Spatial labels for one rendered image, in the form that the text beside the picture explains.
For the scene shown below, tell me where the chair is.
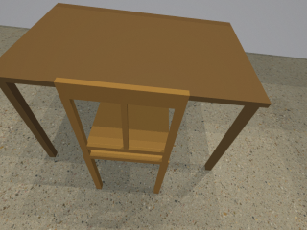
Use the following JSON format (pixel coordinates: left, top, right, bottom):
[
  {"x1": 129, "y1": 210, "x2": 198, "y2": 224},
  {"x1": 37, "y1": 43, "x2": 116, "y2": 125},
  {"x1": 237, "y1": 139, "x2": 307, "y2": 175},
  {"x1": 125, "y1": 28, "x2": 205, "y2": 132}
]
[{"x1": 54, "y1": 78, "x2": 190, "y2": 194}]

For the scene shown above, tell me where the table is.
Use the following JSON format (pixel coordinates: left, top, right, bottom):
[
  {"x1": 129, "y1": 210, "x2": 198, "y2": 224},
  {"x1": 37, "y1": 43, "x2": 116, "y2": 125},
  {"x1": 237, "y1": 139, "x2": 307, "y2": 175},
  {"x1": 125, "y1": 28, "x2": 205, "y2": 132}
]
[{"x1": 0, "y1": 3, "x2": 272, "y2": 171}]

